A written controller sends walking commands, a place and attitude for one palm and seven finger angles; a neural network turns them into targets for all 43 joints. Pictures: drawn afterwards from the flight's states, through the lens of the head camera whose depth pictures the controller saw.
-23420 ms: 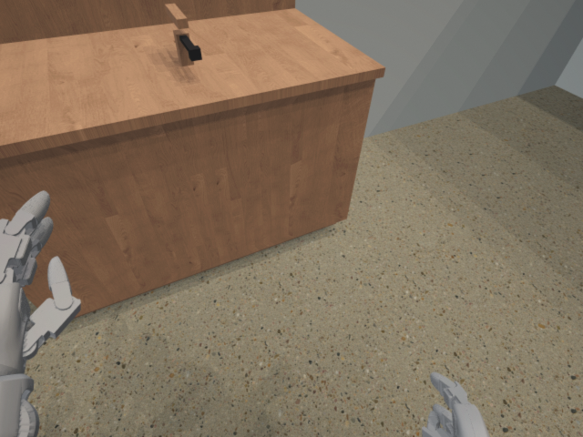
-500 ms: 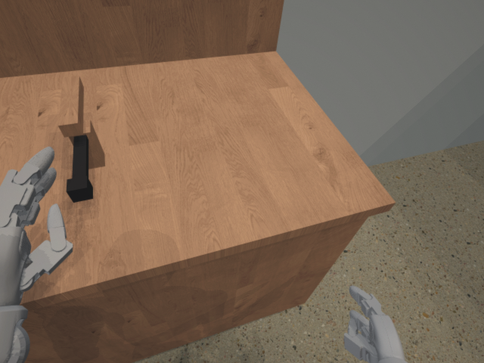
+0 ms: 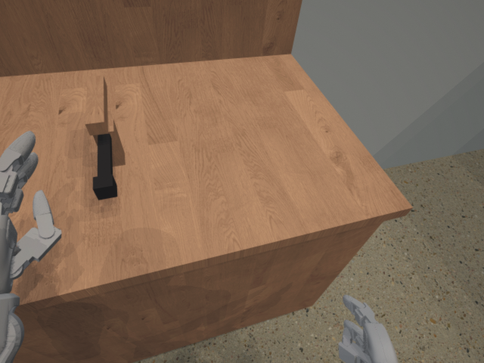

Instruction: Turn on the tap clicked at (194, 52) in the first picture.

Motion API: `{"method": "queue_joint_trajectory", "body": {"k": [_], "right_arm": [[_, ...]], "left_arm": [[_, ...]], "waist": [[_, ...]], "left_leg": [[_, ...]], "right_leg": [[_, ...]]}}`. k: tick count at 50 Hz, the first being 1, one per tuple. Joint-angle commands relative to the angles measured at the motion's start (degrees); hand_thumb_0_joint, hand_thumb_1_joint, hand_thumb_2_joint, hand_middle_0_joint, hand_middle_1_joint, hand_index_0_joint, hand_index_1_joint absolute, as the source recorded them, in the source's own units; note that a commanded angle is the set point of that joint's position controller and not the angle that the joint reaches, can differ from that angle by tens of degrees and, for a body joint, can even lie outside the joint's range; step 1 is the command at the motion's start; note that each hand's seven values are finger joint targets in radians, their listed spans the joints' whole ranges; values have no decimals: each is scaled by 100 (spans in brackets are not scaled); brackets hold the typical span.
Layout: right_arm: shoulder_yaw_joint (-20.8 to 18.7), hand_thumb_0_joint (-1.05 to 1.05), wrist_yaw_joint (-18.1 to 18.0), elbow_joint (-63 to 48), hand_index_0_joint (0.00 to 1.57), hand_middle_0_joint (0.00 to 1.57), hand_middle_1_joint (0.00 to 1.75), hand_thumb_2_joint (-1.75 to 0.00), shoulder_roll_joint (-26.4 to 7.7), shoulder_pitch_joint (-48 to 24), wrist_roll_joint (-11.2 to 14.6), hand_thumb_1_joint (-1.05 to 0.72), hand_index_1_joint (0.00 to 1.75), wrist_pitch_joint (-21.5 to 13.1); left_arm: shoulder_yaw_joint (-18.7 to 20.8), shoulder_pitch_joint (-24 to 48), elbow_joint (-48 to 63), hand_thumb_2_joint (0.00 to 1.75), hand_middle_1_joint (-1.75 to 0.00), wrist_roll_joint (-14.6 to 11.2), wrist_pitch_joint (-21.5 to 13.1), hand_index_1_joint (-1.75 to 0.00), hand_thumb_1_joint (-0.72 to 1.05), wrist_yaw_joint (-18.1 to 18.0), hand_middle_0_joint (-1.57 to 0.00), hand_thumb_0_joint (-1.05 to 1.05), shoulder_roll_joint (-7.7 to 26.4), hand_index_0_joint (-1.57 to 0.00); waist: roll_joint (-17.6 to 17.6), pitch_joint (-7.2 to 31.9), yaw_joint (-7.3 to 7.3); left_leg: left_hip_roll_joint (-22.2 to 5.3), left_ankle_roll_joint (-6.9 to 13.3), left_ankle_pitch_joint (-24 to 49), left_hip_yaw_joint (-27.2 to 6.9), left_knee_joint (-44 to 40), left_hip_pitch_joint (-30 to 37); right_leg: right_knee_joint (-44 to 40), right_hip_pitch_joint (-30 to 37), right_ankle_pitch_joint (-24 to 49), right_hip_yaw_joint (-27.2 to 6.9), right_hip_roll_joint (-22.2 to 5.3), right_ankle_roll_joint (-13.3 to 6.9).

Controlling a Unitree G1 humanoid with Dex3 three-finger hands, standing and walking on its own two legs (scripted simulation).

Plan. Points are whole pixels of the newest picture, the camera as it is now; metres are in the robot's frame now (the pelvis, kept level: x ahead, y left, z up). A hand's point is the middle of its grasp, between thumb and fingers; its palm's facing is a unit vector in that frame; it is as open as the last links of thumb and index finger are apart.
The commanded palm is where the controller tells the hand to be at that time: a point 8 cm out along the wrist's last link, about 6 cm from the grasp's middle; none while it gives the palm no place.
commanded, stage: look again from close up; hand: left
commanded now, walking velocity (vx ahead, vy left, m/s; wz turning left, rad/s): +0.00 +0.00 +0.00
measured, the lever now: (105, 187) +0.33 +0.25 +0.10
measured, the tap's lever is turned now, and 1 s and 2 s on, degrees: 0 0 0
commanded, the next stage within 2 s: come to a stop and stand still in 0.26 s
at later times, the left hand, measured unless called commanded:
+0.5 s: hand (82, 232) +0.23 +0.22 +0.16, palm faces +0.39 -0.85 -0.36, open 7.4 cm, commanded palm +0.17 +0.26 +0.17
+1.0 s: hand (92, 237) +0.22 +0.21 +0.15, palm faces +0.29 -0.88 -0.39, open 7.4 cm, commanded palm +0.17 +0.26 +0.17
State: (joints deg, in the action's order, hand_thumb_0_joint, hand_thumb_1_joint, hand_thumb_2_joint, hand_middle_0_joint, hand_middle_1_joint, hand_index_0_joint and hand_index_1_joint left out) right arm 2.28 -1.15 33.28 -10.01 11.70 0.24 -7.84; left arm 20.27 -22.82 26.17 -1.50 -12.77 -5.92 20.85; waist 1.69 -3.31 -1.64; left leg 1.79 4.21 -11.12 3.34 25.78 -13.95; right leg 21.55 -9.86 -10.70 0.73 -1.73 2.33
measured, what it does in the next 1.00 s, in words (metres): stands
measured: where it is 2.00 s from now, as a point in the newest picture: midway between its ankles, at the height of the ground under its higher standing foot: outside the picture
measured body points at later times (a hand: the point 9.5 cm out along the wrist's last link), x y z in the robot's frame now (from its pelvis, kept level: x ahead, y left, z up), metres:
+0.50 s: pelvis +0.01 -0.02 +0.00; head +0.03 -0.01 +0.45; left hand +0.20 +0.27 +0.18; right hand +0.20 -0.25 -0.07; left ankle +0.03 +0.06 -0.74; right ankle +0.01 -0.15 -0.74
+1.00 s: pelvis +0.00 -0.02 +0.00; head +0.03 +0.00 +0.45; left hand +0.20 +0.26 +0.17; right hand +0.18 -0.24 -0.07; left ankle +0.03 +0.06 -0.74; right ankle +0.01 -0.15 -0.74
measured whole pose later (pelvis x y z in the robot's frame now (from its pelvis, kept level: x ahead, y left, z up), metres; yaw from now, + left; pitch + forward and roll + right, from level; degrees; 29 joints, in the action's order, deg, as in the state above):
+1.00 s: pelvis +0.00 -0.02 +0.00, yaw -1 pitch +0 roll -1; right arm 0.5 -0.7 31.9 -11.3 11.7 0.9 -8.2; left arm 18.5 -26.4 26.9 -2.7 -13.5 -4.1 20.8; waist 0.9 -3.4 -0.5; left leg 0.7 3.1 -12.6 3.9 27.8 -15.0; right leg 25.4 -12.1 -12.9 0.0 -0.8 1.6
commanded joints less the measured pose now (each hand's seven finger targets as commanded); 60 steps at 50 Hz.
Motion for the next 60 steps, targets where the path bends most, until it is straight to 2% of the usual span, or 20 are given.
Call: {"method": "queue_joint_trajectory", "body": {"k": [1, 9, 15, 19, 20, 24, 25, 34, 35, 36, 37, 38, 39, 41, 43, 45, 48, 49, 53, 60], "right_arm": [[-419, 0, -48, -904, 20, 20, 30, -90, -858, -511, 57, -90, 30, -306], [-430, 0, -114, -889, 20, 20, 30, -90, -861, -638, 87, -90, 30, -240], [-425, 0, -140, -870, 20, 20, 30, -90, -881, -603, 57, -90, 30, -172], [-429, 0, -162, -907, 20, 20, 30, -90, -857, -698, 90, -90, 30, -157], [-411, 0, -159, -896, 20, 20, 30, -90, -872, -633, 55, -90, 30, -123], [-428, 0, -171, -930, 20, 20, 30, -90, -863, -733, 95, -90, 30, -113], [-411, 0, -163, -907, 20, 20, 30, -90, -876, -648, 56, -90, 30, -79], [-416, 0, -193, -936, 20, 20, 30, -90, -851, -737, 107, -90, 30, -63], [-404, 0, -183, -909, 20, 20, 30, -90, -867, -654, 76, -90, 30, -38], [-478, 0, -138, -857, 20, 20, 30, -90, -1016, -20, -240, -90, 30, -259], [-232, 0, -133, -455, 20, 20, 30, -90, -343, -412, -61, -90, 30, -255], [-576, 0, -100, -839, 20, 20, 30, -90, -916, -183, -4, -90, 30, -393], [-560, 0, 52, -835, 20, 20, 30, -90, -835, -343, 133, -90, 30, -427], [-583, 0, 189, -968, 20, 20, 30, -90, -930, -396, 103, -90, 30, -429], [-538, 0, 202, -1025, 20, 20, 30, -90, -913, -473, 95, -90, 30, -428], [-491, 0, 148, -1035, 20, 20, 30, -90, -911, -530, 105, -90, 30, -391], [-460, 0, -33, -1061, 20, 20, 30, -90, -857, -554, 93, -90, 30, -358], [-436, 0, -74, -1036, 20, 20, 30, -90, -870, -633, 102, -90, 30, -336], [-426, 0, -117, -963, 20, 20, 30, -90, -841, -502, 83, -90, 30, -430], [-408, 0, -46, -800, 20, 20, 30, -90, -885, -495, 51, -90, 30, -498]], "left_arm": [[506, 300, 1236, 90, -30, -48, -348, -30, 90, -98, -20, 0, 831, -20], [659, 260, 1345, 90, -30, -53, -277, -30, 90, -156, -20, 0, 1010, -20], [468, 192, 1194, 90, -30, -111, -227, -30, 90, -140, -20, 0, 814, -20], [634, 189, 1258, 90, -30, -113, -174, -30, 90, -175, -20, 0, 989, -20], [459, 154, 1101, 90, -30, -141, -160, -30, 90, -146, -20, 0, 808, -20], [634, 139, 1236, 90, -30, -126, -117, -30, 90, -190, -20, 0, 1008, -20], [470, 122, 1130, 90, -30, -154, -112, -30, 90, -164, -20, 0, 821, -20], [626, 52, 1248, 90, -30, -169, -31, -30, 90, -190, -20, 0, 991, -20], [439, 59, 1136, 90, -30, -188, -34, -30, 90, -157, -20, 0, 801, -20], [3899, 5951, 2645, 90, -30, 716, -625, -30, 90, -138, -20, 0, 5563, -20], [1541, 2553, -787, 90, -30, 183, -371, -30, 90, 105, -20, 0, 1881, -20], [951, 1138, -774, 90, -30, 13, -358, -30, 90, 174, -20, 0, 1132, -20], [88, 518, -265, 90, -30, -201, -361, -30, 90, 195, -20, 0, 196, -20], [140, 456, 998, 90, -30, -148, -416, -30, 90, 113, -20, 0, 600, -20], [323, 42, 1199, 90, -30, -145, -370, -30, 90, 36, -20, 0, 805, -20], [653, -167, 1180, 90, -30, -153, -340, -30, 90, -46, -20, 0, 1010, -20], [1076, 109, 1073, 90, -30, -208, -402, -30, 90, -83, -20, 0, 1284, -20], [1243, 333, 1261, 90, -30, -196, -421, -30, 90, -117, -20, 0, 1491, -20], [838, 725, 1157, 90, -30, -135, -513, -30, 90, -64, -20, 0, 1110, -20], [274, 671, 1012, 90, -30, -1, -409, -30, 90, -71, -20, 0, 646, -20]], "waist": [[-687, 970, 34], [-542, 974, 20], [-487, 893, 30], [-453, 883, 18], [-407, 864, 27], [-460, 883, 14], [-416, 909, 30], [-400, 901, 20], [-313, 864, 42], [484, 69, -113], [454, 1259, 32], [-371, 1279, -193], [-1287, 1575, -84], [-1197, 1516, -97], [-454, 1294, -113], [-113, 1128, -74], [19, 782, -20], [-246, 743, -7], [-745, 773, 18], [-671, 763, 27]], "left_leg": [[-656, -473, 447, -694, -720, 312], [-568, -412, 690, -610, -553, 449], [-547, -351, 580, -571, -536, 453], [-551, -339, 551, -571, -514, 523], [-542, -318, 462, -548, -526, 462], [-524, -314, 539, -530, -453, 506], [-514, -306, 527, -545, -482, 433], [-547, -311, 662, -560, -481, 529], [-541, -306, 605, -568, -522, 483], [-783, -202, 934, -365, 399, -367], [-289, -234, 1225, -454, -32, 460], [-437, -348, 1357, -304, 41, 796], [-529, -300, 1744, -229, -63, 1075], [-745, -254, 1943, -473, -173, 814], [-766, -250, 1211, -579, -296, 293], [-748, -261, 707, -625, -421, 70], [-657, -252, -329, -647, -514, -178], [-636, -253, -375, -628, -555, -75], [-652, -198, -813, -687, -667, -128], [-632, -277, -252, -637, -679, 155]], "right_leg": [[-53, 379, 547, -19, 25, -291], [-119, 325, 802, -99, -38, -298], [-240, 228, 777, -170, -80, -306], [-292, 192, 813, -271, -111, -318], [-343, 205, 752, -232, -118, -302], [-350, 185, 859, -329, -173, -322], [-353, 250, 820, -267, -156, -315], [-343, 232, 888, -284, -161, -301], [-366, 220, 807, -228, -135, -295], [-761, -689, 1142, -626, -437, -167], [-136, -184, 1426, -662, -516, -602], [-208, -27, 1873, -1071, -379, -468], [197, 258, 1712, -605, -340, -480], [367, 329, 1095, -358, -209, -375], [312, 425, 727, -290, -152, -305], [304, 356, 447, -105, -94, -273], [32, 137, -15, -290, -150, -290], [57, 42, -41, -275, -115, -301], [18, 172, -131, -292, -88, -325], [-71, 95, 229, -169, 6, -294]]}}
